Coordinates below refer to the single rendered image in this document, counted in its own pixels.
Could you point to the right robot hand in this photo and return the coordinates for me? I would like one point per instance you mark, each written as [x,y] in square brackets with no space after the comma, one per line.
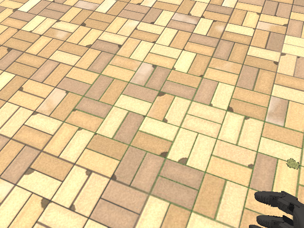
[284,202]

